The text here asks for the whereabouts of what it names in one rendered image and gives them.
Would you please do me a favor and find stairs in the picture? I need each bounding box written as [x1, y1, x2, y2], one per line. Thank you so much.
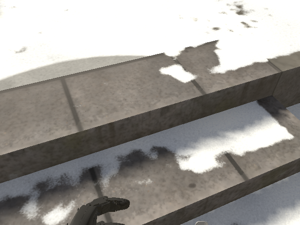
[0, 71, 300, 225]

